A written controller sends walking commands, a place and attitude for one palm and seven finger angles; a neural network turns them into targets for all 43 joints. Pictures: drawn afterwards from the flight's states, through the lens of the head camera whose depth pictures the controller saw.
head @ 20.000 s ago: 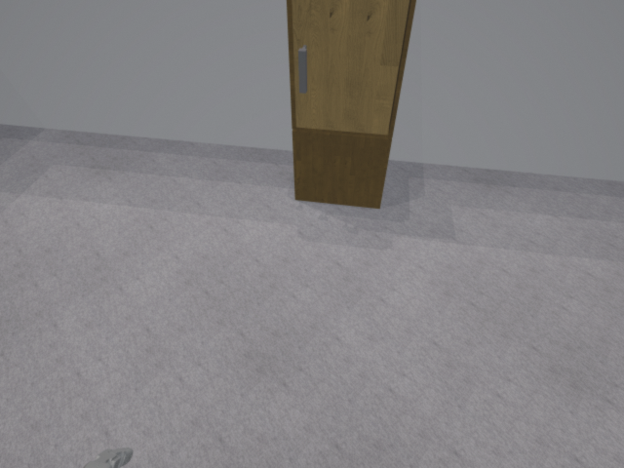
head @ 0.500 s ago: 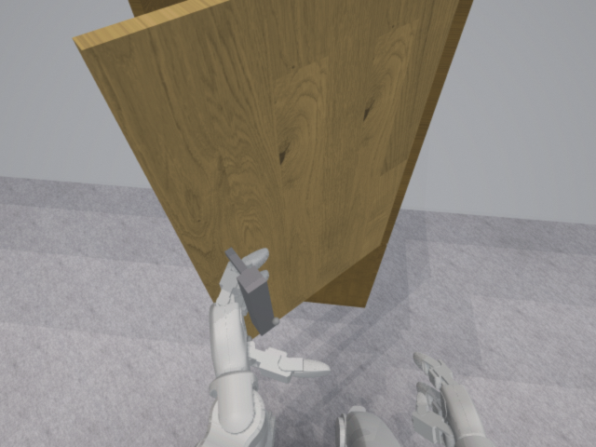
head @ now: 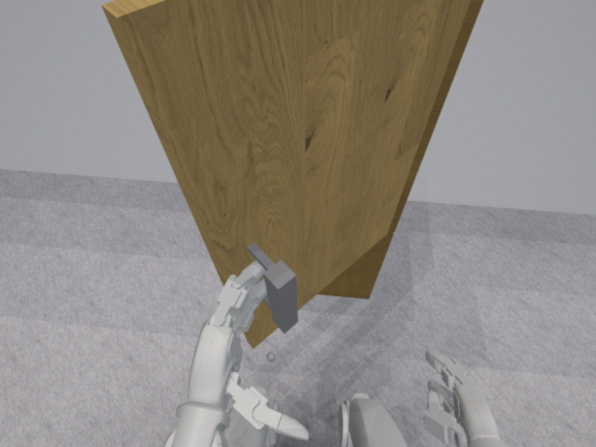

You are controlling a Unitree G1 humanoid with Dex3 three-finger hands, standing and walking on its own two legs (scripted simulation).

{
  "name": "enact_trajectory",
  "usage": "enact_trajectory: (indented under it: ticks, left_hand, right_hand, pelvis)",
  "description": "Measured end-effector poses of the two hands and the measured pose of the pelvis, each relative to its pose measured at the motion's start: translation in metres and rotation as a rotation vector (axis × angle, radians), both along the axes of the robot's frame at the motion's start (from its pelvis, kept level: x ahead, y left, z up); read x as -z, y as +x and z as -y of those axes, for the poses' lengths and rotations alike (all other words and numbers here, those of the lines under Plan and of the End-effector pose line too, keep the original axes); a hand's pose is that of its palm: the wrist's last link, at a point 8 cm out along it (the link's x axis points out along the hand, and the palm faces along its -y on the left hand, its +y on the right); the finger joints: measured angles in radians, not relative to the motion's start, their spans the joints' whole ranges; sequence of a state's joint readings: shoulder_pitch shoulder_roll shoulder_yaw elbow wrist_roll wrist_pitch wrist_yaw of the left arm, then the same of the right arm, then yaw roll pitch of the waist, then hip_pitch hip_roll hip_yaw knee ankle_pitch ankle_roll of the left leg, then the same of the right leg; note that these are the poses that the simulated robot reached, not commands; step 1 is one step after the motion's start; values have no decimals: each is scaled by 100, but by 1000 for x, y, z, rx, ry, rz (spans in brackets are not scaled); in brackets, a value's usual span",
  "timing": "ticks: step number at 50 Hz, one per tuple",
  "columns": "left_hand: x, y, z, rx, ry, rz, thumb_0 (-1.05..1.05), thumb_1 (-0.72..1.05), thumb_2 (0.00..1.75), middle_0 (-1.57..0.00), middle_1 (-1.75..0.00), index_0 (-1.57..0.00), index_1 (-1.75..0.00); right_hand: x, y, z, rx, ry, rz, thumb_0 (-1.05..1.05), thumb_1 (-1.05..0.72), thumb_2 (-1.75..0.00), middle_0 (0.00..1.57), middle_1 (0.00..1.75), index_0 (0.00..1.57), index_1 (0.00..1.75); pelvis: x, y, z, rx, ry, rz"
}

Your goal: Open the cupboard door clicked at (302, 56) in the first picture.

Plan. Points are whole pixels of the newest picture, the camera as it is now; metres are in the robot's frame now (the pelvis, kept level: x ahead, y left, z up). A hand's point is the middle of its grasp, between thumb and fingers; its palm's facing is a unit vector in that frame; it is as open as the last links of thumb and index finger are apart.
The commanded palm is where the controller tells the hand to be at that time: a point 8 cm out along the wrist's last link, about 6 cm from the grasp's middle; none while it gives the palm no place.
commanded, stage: slide the hand sideways off the handle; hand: left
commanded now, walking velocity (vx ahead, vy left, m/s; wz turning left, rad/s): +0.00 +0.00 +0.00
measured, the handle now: (271, 289) +0.31 +0.05 +0.04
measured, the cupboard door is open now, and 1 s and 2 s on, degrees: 48 46 46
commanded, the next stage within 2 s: draw the hand back to the body in 0.70 s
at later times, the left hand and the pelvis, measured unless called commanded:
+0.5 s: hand (221, 383) +0.20 +0.10 +0.05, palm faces -0.06 -1.00 +0.01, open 16.1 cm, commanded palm +0.16 +0.15 +0.04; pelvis +0.00 +0.01 -0.01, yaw +0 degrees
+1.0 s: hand (179, 391) +0.18 +0.13 +0.09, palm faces -0.08 -0.99 -0.07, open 16.3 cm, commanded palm +0.15 +0.19 +0.09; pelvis +0.00 +0.00 +0.00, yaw +0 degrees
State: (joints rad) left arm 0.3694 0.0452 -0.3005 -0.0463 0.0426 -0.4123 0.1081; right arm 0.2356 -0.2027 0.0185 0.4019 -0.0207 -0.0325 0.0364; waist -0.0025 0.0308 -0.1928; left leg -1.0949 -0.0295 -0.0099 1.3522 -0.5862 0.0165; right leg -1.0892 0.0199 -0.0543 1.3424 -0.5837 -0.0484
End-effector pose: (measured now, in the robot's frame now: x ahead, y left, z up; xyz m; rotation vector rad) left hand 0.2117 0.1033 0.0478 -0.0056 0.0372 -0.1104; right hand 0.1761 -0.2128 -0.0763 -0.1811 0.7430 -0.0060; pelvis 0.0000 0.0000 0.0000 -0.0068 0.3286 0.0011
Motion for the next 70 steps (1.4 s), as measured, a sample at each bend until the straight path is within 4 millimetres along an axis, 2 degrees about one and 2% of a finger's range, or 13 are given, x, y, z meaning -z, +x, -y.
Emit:
enact_trajectory:
  ticks: [7, 18, 27, 33, 42, 47, 52, 59, 66, 70]
  left_hand:
    - [-1, -14, -21, -14, -9, -15, -1, -50, 30, -18, -32, -21, -33]
    - [1, -24, -37, 2, -4, -10, -1, -50, 30, -17, -31, -20, -32]
    - [-4, -37, -53, -58, -1, -45, -1, -50, 30, -16, -31, -18, -31]
    - [-2, -46, -58, -36, 12, -49, -1, -50, 30, -15, -30, -16, -30]
    - [-1, -48, -67, -30, 2, -26, -1, -50, 30, -15, -30, -15, -30]
    - [-26, -46, -72, -16, 43, 14, -1, -50, 30, -15, -30, -15, -30]
    - [-58, -50, -84, -46, 81, 4, -1, -50, 30, -16, -30, -15, -30]
    - [-79, -52, -96, -50, 68, -29, -1, -50, 30, -15, -30, -15, -30]
    - [-105, -47, -116, -59, 98, 22, -1, -47, 31, -16, -30, -15, -30]
    - [-124, -46, -131, -164, 252, -40, -1, -39, 35, -16, -30, -16, -30]
  right_hand:
    - [-4, 8, -7, -12, -4, 24, 1, -91, -90, 20, 30, 20, 30]
    - [-2, 22, -6, -16, -31, 55, 1, -91, -90, 20, 30, 20, 30]
    - [-2, 22, -8, -2, -21, 55, 1, -91, -90, 20, 30, 20, 30]
    - [-1, 22, -6, -2, -32, 64, 1, -91, -90, 20, 30, 20, 30]
    - [1, 22, -1, 6, -50, 88, 1, -91, -90, 20, 30, 20, 30]
    - [-5, 18, -3, 31, -34, 79, 1, -91, -90, 20, 30, 20, 30]
    - [-24, 11, -7, 65, -3, 76, 1, -91, -90, 20, 30, 20, 30]
    - [-57, 5, -1, 82, -27, 113, 1, -91, -90, 21, 30, 20, 30]
    - [-78, 9, 9, 111, -57, 139, 1, -91, -90, 20, 30, 20, 30]
    - [-89, 12, 8, 144, -72, 126, 1, -91, -90, 20, 30, 20, 30]
  pelvis:
    - [0, 1, -3, -5, -12, -1]
    - [8, 1, -5, -8, -22, -18]
    - [7, 3, -6, -8, -23, -15]
    - [10, 1, -4, -11, -26, -16]
    - [16, -3, -4, -14, -35, -18]
    - [9, -3, -4, -11, -34, 7]
    - [-12, 0, -5, -12, -33, 53]
    - [-37, 6, -5, -17, -35, 98]
    - [-51, 15, -7, -18, -42, 140]
    - [-65, 23, -10, -5, -35, 169]
